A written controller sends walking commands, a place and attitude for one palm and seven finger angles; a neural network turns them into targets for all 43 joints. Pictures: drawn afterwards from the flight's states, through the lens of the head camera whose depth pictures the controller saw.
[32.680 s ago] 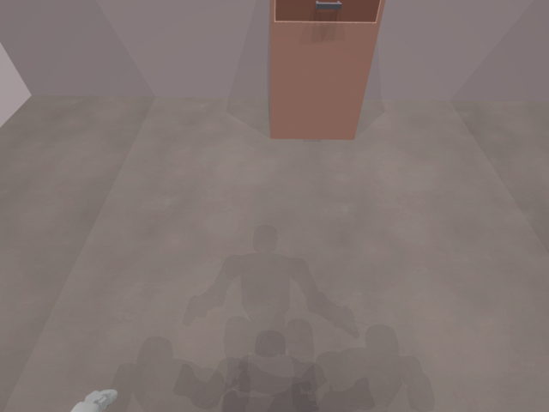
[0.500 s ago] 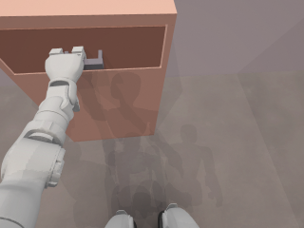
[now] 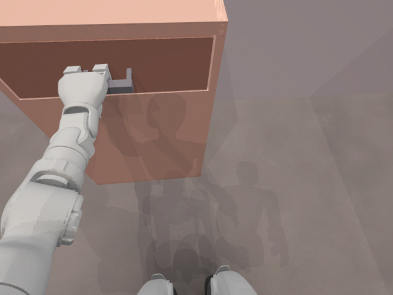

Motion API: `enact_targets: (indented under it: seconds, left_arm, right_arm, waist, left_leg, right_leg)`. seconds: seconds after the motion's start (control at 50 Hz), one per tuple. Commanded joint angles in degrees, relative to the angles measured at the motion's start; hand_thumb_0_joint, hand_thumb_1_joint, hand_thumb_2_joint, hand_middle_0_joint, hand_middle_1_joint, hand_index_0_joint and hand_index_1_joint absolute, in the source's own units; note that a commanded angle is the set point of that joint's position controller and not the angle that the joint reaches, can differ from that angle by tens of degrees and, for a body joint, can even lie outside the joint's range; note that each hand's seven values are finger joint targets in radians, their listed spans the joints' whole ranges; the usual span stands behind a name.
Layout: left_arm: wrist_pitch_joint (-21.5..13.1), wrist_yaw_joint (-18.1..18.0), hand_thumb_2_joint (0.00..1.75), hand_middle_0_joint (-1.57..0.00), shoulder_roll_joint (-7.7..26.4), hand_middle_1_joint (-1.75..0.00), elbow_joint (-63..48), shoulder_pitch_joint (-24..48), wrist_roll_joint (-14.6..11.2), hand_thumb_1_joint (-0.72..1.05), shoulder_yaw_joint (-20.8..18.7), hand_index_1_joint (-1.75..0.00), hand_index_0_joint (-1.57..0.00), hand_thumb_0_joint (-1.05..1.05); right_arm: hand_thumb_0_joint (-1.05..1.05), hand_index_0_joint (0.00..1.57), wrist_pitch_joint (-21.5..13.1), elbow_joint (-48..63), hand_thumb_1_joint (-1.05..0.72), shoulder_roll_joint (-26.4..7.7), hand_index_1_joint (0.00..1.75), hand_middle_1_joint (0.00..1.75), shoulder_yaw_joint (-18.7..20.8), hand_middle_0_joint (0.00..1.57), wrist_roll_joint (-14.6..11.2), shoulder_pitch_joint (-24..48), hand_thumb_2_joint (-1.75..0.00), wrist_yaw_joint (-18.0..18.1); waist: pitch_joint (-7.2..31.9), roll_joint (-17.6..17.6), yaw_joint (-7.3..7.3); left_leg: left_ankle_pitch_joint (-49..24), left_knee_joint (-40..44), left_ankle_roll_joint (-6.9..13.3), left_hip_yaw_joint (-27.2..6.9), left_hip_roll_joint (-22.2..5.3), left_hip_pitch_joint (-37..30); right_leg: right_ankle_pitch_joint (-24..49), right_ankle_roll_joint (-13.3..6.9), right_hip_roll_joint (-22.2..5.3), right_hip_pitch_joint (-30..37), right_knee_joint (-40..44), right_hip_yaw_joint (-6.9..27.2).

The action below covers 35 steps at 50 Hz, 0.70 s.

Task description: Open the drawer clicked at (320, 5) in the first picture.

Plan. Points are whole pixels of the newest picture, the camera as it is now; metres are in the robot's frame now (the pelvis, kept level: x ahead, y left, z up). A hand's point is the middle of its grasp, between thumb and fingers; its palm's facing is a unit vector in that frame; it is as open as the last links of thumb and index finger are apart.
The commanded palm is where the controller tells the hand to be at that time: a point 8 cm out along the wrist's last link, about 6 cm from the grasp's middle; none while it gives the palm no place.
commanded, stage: close the thumb around the handle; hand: left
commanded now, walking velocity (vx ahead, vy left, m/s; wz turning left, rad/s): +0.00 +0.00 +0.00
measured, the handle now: (107, 80) +0.57 +0.16 +0.04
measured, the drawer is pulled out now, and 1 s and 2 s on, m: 0.00 0.02 0.12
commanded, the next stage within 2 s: pull the drawer open in 0.18 s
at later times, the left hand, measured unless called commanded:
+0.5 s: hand (93, 110) +0.50 +0.19 +0.01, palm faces -0.07 -0.04 -1.00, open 5.6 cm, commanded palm +0.47 +0.17 +0.06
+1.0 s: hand (92, 115) +0.49 +0.19 +0.01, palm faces -0.06 -0.01 -1.00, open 5.6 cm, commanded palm +0.47 +0.16 +0.06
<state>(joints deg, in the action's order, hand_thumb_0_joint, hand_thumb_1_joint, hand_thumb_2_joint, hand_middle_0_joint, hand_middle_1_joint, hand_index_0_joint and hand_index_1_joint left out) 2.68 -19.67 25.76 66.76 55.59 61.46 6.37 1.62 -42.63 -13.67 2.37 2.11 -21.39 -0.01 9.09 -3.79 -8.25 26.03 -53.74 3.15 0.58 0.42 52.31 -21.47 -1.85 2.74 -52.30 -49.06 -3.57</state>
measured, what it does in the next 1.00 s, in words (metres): stands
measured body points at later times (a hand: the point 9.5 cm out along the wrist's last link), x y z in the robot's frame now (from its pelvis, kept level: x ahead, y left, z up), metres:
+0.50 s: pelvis +0.02 +0.00 +0.01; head +0.14 +0.00 +0.45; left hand +0.50 +0.19 +0.07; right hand +0.02 -0.27 -0.12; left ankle -0.02 +0.08 -0.68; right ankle +0.01 -0.11 -0.68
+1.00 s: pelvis +0.01 +0.00 +0.01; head +0.12 +0.00 +0.44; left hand +0.49 +0.19 +0.07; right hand +0.03 -0.26 -0.13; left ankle -0.02 +0.08 -0.68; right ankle +0.01 -0.11 -0.68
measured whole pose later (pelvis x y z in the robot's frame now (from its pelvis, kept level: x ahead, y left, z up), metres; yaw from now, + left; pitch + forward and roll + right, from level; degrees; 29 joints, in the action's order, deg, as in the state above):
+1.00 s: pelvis +0.01 +0.00 +0.01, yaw +0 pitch +22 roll -2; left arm 3.2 -21.4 22.1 62.1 49.3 61.7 7.2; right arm 3.3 -42.4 -13.2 3.5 2.1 -18.7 -0.5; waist 9.2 -3.6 -5.7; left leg 25.8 -51.7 3.0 0.5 0.9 48.2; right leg -21.7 -1.8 2.5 -48.4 -47.7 -3.3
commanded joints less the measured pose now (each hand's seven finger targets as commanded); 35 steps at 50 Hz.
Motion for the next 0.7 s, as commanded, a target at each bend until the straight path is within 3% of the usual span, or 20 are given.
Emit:
enact_targets:
  seconds: [0.0,0.12,0.16,0.2,0.22,0.26,0.32,0.34,0.4,0.44,0.48,0.54,0.58,0.62,0.64,0.68]
  left_arm:
    - [-2.1,-0.5,0.9,-0.4,4.7,-1.35,-11.0,24.1,0.2,0.9,0.2,-1.35,-0.4,0.0]
    - [-3.0,-0.1,0.9,-0.4,5.1,-1.35,-11.5,19.9,0.1,0.9,-0.6,-1.35,-0.4,0.0]
    - [-3.5,-0.2,0.9,-0.4,4.7,-1.35,-13.3,19.1,0.0,0.9,-0.5,-1.35,-0.4,0.0]
    - [-3.9,-0.3,0.9,-0.4,5.2,-1.35,-14.5,19.1,-0.1,0.9,-1.1,-1.35,-0.4,0.0]
    - [-4.0,-0.4,0.9,-0.4,3.9,-1.35,-14.6,18.5,0.2,0.9,0.1,-1.35,-0.4,0.0]
    - [-3.8,-0.9,0.9,-0.4,5.4,-1.35,-14.1,16.0,0.6,0.9,-1.5,-1.35,-0.4,0.0]
    - [-3.9,-0.9,0.9,-0.4,0.9,-1.35,-15.7,14.3,0.0,0.9,1.4,-1.35,-0.4,0.0]
    - [-3.8,-1.1,0.9,-0.4,3.2,-1.35,-16.1,12.3,0.0,0.9,-1.1,-1.35,-0.4,0.0]
    - [-3.7,-0.8,0.9,-0.4,1.4,-1.35,-18.9,9.5,-0.4,0.9,0.2,-1.35,-0.4,0.0]
    - [-3.5,-0.8,0.9,-0.4,-0.2,-1.35,-20.0,5.8,-0.7,0.9,0.6,-1.35,-0.4,0.0]
    - [-3.3,-0.9,0.9,-0.4,-1.1,-1.35,-21.2,4.4,-0.8,0.9,1.2,-1.35,-0.4,0.0]
    - [-2.9,-1.1,0.9,-0.4,0.0,-1.35,-22.2,0.1,-0.6,0.9,-0.1,-1.35,-0.4,0.0]
    - [-2.9,-2.3,0.9,-0.4,-0.1,-1.35,-20.1,14.9,0.7,0.9,2.2,-1.35,-0.4,0.0]
    - [-2.8,-3.2,0.9,-0.4,1.6,-1.35,-19.1,13.4,1.5,0.9,0.0,-1.35,-0.4,0.0]
    - [-2.3,-3.7,0.9,-0.4,2.8,-1.35,-17.6,12.5,2.0,0.9,-1.1,-1.35,-0.4,0.0]
    - [-2.2,-3.9,0.9,-0.4,1.3,-1.35,-18.9,14.6,1.9,0.9,0.0,-1.35,-0.4,0.0]
  right_arm:
    - [0.0,0.2,-0.1,1.6,-0.9,-9.6,0.3,0.3,3.7,0.2,-0.2,-10.8,-0.9,0.4]
    - [0.0,0.2,0.2,2.0,-0.9,-9.3,0.3,0.3,3.6,0.2,-0.2,-10.5,-0.9,0.5]
    - [0.0,0.2,0.2,2.2,-0.9,-9.2,0.3,0.3,3.7,0.2,-0.2,-10.2,-0.9,0.5]
    - [0.0,0.2,0.3,2.1,-0.9,-9.3,0.3,0.3,4.0,0.2,-0.2,-10.2,-0.9,0.4]
    - [0.0,0.2,0.3,1.9,-0.9,-9.1,0.3,0.3,4.0,0.2,-0.2,-10.1,-0.9,0.3]
    - [0.0,0.2,0.5,2.0,-0.9,-9.3,0.3,0.3,4.0,0.2,-0.2,-9.9,-0.9,0.4]
    - [0.0,0.2,0.6,2.2,-0.9,-8.9,0.3,0.3,4.2,0.2,-0.2,-9.4,-0.9,0.0]
    - [0.0,0.2,0.8,2.3,-0.9,-9.1,0.3,0.3,4.3,0.2,-0.4,-9.5,-0.9,-0.1]
    - [0.0,0.2,1.3,3.0,-0.9,-9.0,0.3,0.3,4.5,0.2,-0.3,-8.5,-0.9,-0.4]
    - [0.0,0.2,1.5,3.4,-0.9,-8.8,0.3,0.3,4.4,0.2,-0.5,-7.9,-0.9,-0.5]
    - [0.0,0.2,1.8,3.4,-0.9,-8.7,0.3,0.3,4.6,0.2,-0.5,-7.0,-0.9,-0.6]
    - [0.0,0.2,2.4,3.9,-0.9,-8.7,0.3,0.3,4.6,0.2,-0.7,-6.0,-0.9,-0.5]
    - [0.0,0.2,2.1,1.7,-0.9,-8.8,0.3,0.3,4.6,0.2,-0.4,-6.8,-0.9,0.0]
    - [0.0,0.2,1.8,1.6,-0.9,-8.8,0.3,0.3,4.9,0.2,-0.4,-7.4,-0.9,0.0]
    - [0.0,0.2,1.9,1.6,-0.9,-8.9,0.3,0.3,4.8,0.2,-0.3,-7.1,-0.9,0.1]
    - [0.0,0.2,1.7,1.8,-0.9,-8.5,0.3,0.3,4.8,0.2,-0.1,-7.3,-0.9,0.0]
  waist:
    - [25.9,-2.8,-3.52]
    - [26.0,-1.4,-2.54]
    - [26.3,-1.7,-1.8]
    - [27.7,-2.0,-1.8]
    - [27.1,-2.7,-1.83]
    - [26.8,-2.6,-0.92]
    - [26.2,-1.9,-1.03]
    - [26.8,-2.4,0.06]
    - [28.0,-1.9,0.49]
    - [27.4,-0.9,1.33]
    - [25.8,0.0,1.13]
    - [24.7,1.8,2.14]
    - [20.1,1.7,-1.97]
    - [21.7,-0.5,-0.71]
    - [22.2,0.5,-0.3]
    - [24.6,-1.7,-0.46]
  left_leg:
    - [-30.5,3.9,-1.1,-3.5,-0.3,-22.6]
    - [-31.2,4.2,-0.8,-2.8,-0.1,-21.7]
    - [-32.2,4.5,-0.8,-2.6,-0.1,-22.3]
    - [-34.5,4.3,-1.0,-2.8,-0.2,-23.6]
    - [-35.2,4.4,-1.0,-2.7,-0.3,-24.0]
    - [-36.1,4.5,-1.2,-2.7,-0.4,-24.3]
    - [-37.5,5.0,-1.2,-2.7,-0.7,-25.7]
    - [-38.2,5.2,-1.3,-2.7,-0.7,-25.9]
    - [-41.1,5.6,-1.3,-2.6,-0.7,-27.6]
    - [-43.1,6.0,-1.3,-2.6,-0.9,-28.3]
    - [-42.6,6.5,-1.0,-2.2,-0.9,-28.0]
    - [-43.0,7.1,-0.9,-2.0,-0.7,-27.3]
    - [-37.9,6.5,-1.1,-2.5,-0.7,-25.2]
    - [-39.7,6.3,-1.5,-2.8,-0.8,-26.7]
    - [-40.1,5.9,-1.6,-2.7,-0.6,-26.6]
    - [-42.3,5.7,-2.3,-3.2,-0.7,-28.6]
  right_leg:
    - [19.7,-0.1,1.8,10.3,4.4,2.0]
    - [22.6,0.1,1.6,13.7,5.0,2.6]
    - [23.3,0.0,1.6,14.4,5.0,2.6]
    - [24.7,0.1,1.5,15.0,5.0,2.8]
    - [24.8,0.2,1.5,14.4,5.1,2.7]
    - [24.5,0.1,1.6,14.5,5.2,2.5]
    - [24.6,0.2,1.7,14.6,5.7,2.2]
    - [25.1,0.0,1.7,15.4,5.6,2.3]
    - [27.2,0.1,1.6,17.2,6.0,2.4]
    - [28.0,0.2,1.6,18.0,6.3,2.2]
    - [28.5,0.3,1.5,18.6,6.9,2.3]
    - [30.3,0.3,1.3,20.7,7.1,2.6]
    - [27.2,0.4,1.2,15.6,6.9,2.3]
    - [25.8,0.0,1.3,14.5,6.1,2.1]
    - [26.1,0.0,1.3,14.8,6.0,2.2]
    - [25.8,0.0,1.3,14.1,5.3,1.9]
